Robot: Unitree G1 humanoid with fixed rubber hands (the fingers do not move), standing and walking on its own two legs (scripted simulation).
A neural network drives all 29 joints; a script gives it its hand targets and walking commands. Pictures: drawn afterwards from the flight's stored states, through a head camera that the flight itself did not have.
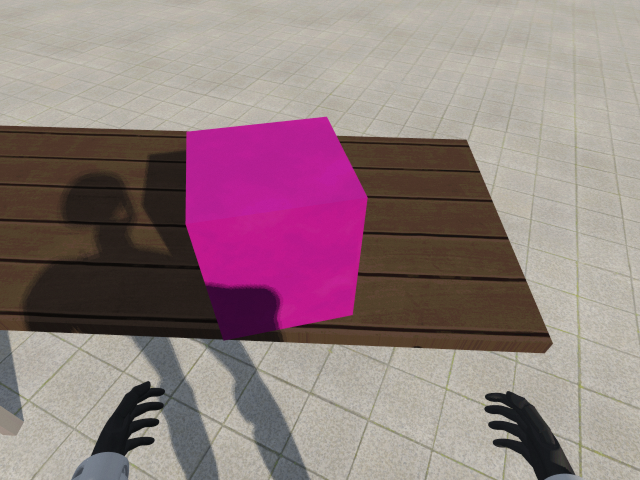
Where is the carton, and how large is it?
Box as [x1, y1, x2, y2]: [186, 117, 367, 340]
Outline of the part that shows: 326,117 186,132 186,226 223,340 352,314 367,197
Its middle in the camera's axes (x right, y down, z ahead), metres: -0.07 -0.01 +0.60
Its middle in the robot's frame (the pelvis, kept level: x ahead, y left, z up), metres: +0.47 +0.09 +0.06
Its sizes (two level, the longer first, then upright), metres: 0.210 0.200 0.250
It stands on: a table, 0.70 m high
